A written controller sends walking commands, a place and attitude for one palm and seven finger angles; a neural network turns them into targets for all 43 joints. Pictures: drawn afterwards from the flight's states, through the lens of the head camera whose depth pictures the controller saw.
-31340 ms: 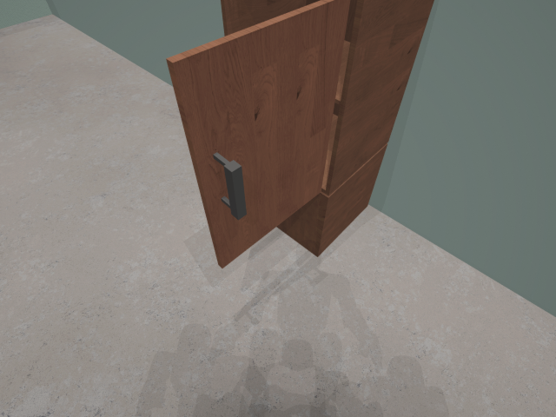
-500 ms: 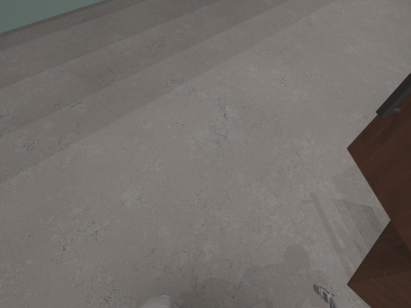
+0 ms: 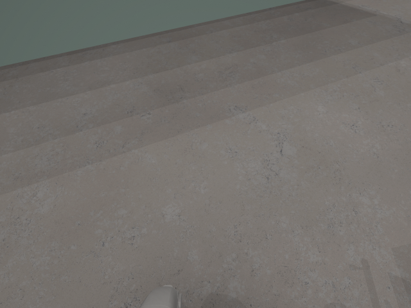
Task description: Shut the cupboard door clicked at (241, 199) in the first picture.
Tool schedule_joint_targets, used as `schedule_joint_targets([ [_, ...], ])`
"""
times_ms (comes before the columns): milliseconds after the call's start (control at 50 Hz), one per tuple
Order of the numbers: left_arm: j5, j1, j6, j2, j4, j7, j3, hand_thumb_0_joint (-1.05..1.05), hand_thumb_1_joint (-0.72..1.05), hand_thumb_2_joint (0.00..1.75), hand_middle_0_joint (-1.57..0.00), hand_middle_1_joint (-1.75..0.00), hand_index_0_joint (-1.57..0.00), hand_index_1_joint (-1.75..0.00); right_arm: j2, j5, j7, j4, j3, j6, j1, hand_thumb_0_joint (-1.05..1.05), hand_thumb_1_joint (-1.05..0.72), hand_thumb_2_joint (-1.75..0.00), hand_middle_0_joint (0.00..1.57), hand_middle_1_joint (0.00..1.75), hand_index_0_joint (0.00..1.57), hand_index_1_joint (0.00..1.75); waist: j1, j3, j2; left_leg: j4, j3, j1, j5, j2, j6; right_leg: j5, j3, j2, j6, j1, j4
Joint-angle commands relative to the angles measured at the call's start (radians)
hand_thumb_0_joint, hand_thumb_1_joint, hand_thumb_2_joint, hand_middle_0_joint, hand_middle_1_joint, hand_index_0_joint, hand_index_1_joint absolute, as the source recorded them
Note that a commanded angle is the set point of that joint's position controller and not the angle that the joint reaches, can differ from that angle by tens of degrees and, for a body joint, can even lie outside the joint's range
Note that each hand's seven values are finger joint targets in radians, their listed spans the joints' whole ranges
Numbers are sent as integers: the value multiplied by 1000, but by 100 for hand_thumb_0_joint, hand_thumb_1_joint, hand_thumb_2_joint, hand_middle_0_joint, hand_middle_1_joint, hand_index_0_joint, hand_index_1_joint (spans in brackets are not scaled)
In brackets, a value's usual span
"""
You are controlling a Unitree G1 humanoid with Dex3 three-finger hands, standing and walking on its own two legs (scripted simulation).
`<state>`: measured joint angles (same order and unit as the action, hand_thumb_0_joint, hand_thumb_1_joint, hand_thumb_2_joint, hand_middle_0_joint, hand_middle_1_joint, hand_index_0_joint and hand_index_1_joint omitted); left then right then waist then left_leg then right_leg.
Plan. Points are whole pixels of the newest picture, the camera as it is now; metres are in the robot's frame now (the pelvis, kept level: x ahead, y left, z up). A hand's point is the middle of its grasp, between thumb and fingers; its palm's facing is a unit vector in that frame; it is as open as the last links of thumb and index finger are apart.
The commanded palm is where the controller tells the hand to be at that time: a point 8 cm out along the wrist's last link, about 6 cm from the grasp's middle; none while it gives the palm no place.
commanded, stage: walk to a spot facing it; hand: left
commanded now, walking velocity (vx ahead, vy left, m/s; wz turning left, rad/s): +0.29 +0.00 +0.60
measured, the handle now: out of the picture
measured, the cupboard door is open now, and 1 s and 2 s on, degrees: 59 59 59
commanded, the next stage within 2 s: turn to face it in 0.72 s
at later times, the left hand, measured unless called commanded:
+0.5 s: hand (98, 257) +0.25 +0.27 -0.15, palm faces +0.22 -0.95 -0.23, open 7.4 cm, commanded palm none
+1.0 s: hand (102, 282) +0.20 +0.26 -0.20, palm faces +0.51 -0.83 -0.22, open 7.3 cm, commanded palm none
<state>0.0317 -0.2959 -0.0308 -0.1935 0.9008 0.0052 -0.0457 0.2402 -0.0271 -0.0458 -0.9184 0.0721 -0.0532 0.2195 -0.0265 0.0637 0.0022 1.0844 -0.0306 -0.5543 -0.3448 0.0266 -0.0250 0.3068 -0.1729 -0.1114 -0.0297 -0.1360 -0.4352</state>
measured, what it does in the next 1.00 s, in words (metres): walks ahead, turning left: left foot, then right foot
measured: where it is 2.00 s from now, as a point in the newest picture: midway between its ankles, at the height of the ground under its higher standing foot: (180, 273)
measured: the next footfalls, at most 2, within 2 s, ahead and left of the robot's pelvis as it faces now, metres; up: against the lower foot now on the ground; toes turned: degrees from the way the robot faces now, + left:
left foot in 0.16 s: +0.16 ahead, +0.14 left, +0.00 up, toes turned +13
right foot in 0.58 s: +0.36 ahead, -0.06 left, +0.00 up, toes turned +12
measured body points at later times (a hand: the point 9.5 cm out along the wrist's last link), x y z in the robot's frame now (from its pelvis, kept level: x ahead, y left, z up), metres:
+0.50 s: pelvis +0.17 +0.04 +0.00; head +0.20 +0.05 +0.45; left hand +0.23 +0.32 -0.13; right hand +0.25 -0.18 -0.15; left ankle +0.12 +0.14 -0.74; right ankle +0.30 -0.08 -0.71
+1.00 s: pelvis +0.31 +0.09 -0.02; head +0.33 +0.14 +0.43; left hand +0.17 +0.31 -0.18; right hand +0.55 -0.06 -0.14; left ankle +0.30 +0.19 -0.74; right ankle +0.33 -0.06 -0.73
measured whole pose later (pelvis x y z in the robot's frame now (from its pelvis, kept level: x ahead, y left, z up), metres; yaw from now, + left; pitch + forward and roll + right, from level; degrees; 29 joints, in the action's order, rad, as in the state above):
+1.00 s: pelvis +0.31 +0.09 -0.02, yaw +27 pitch +0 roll -1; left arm 0.02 -0.33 0.02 -0.24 0.98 0.03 -0.04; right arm 0.21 -0.03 -0.01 -0.91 0.03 0.01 0.09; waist 0.05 0.10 0.05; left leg 0.65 -0.10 -0.37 -0.27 0.03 0.05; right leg 0.52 -0.15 -0.13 -0.04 -0.24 -0.72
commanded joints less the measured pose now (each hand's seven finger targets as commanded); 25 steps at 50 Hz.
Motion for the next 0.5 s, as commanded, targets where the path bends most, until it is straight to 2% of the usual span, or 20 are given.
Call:
schedule_joint_targets([
  [0,0,-105,-31,-196,-8,13,-60,0,90,90,-20,-30,-20,-30,5,4,-19,122,-10,45,-174,0,-90,-90,20,30,20,30,76,-6,171,-259,-73,-63,28,13,16,-407,29,-224,101,157,139],
  [40,2,-115,-29,-206,4,12,-65,0,90,90,-20,-30,-20,-30,10,7,-21,128,-11,55,-177,0,-90,-90,20,30,20,30,78,-13,207,-369,-95,-4,2,7,35,-448,15,-245,100,177,93],
  [60,1,-106,-28,-219,1,11,-69,0,90,90,-20,-30,-20,-30,20,6,-19,125,-10,61,-155,0,-90,-90,20,30,20,30,64,-31,196,-409,-113,60,-9,-12,49,-517,1,-254,99,169,47],
  [80,-2,-94,-27,-231,-2,9,-73,0,90,90,-20,-30,-20,-30,35,3,-14,110,-6,67,-99,0,-90,-90,20,30,20,30,30,-63,168,-463,-153,168,7,-49,60,-596,-36,-241,86,148,-39],
  [100,-9,-76,-25,-239,-4,6,-77,0,90,90,-20,-30,-20,-30,69,-3,-7,79,4,71,14,0,-90,-90,20,30,20,30,-31,-125,134,-540,-162,365,75,-78,72,-588,-83,-216,59,66,-202],
  [120,-13,-72,-22,-211,-23,-3,-73,0,90,90,-20,-30,-20,-30,159,-7,5,45,29,75,158,0,-90,-90,20,30,20,30,-104,-222,-10,-588,-12,653,72,19,119,-390,-94,-180,20,-144,-458],
  [140,-18,-25,-19,-134,-86,-19,-53,0,90,90,-20,-30,-20,-30,302,-15,16,26,67,80,288,0,-90,-90,20,30,20,30,-158,-270,-311,-681,516,831,144,345,258,288,-57,-6,-43,-513,-793],
  [160,-13,98,-13,-153,-141,-12,-48,0,90,90,-20,-30,-20,-30,321,-1,31,0,68,72,327,0,-90,-90,20,30,20,30,-177,-248,-169,-764,613,783,129,422,320,298,108,-13,-18,-615,-882],
  [180,-13,133,-17,-130,-148,-4,-53,0,90,90,-20,-30,-20,-30,287,-2,41,17,57,77,261,0,-90,-90,20,30,20,30,-135,-164,-100,-779,537,629,-2,391,296,237,140,-31,-6,-610,-893],
  [200,-11,130,-11,-123,-125,-7,-54,0,90,90,-20,-30,-20,-30,240,-1,48,42,42,81,175,0,-90,-90,20,30,20,30,-104,-96,-180,-816,486,496,-118,340,266,175,167,-59,-7,-596,-862],
  [220,-4,108,-2,-129,-99,-15,-60,0,90,90,-20,-30,-20,-30,188,-4,52,55,28,85,104,0,-90,-90,20,30,20,30,-65,-37,-188,-847,427,371,-163,290,234,123,182,-70,-8,-542,-813],
  [240,1,60,4,-127,-77,-23,-60,0,90,90,-20,-30,-20,-30,163,-6,54,60,18,91,51,0,-90,-90,20,30,20,30,-20,-32,-181,-846,361,321,-138,251,211,80,177,-65,-12,-492,-767],
  [260,4,30,11,-117,-60,-27,-60,0,90,90,-20,-30,-20,-30,152,-6,56,62,13,99,41,0,-90,-90,20,30,20,30,-6,-54,-153,-852,323,315,-87,226,210,42,165,-49,-17,-471,-731],
  [280,4,31,14,-107,-57,-28,-57,0,90,90,-20,-30,-20,-30,147,-4,56,60,11,104,46,0,-90,-90,20,30,20,30,0,-57,-113,-858,306,318,-43,212,214,15,162,-41,-21,-465,-690],
  [320,1,57,18,-103,-71,-29,-53,0,90,90,-20,-30,-20,-30,153,-1,55,53,16,106,42,0,-90,-90,20,30,20,30,8,-51,-75,-870,298,329,-12,213,236,-13,161,-37,-30,-471,-587],
  [380,0,116,17,-99,-102,-31,-47,0,90,90,-20,-30,-20,-30,147,0,50,37,19,104,49,0,-90,-90,20,30,20,30,7,-30,-59,-871,263,318,33,189,232,-67,147,-15,-39,-419,-419],
  [440,-1,149,9,-106,-124,-32,-45,0,90,90,-20,-30,-20,-30,143,2,46,25,22,101,60,0,-90,-90,20,30,20,30,2,-25,-87,-831,256,327,99,167,220,-99,120,29,-44,-346,-292],
  [480,-3,133,6,-112,-124,-31,-48,0,90,90,-20,-30,-20,-30,142,3,47,26,26,95,38,0,-90,-90,20,30,20,30,23,-20,-107,-781,259,277,120,161,207,-116,108,54,-43,-236,-223],
])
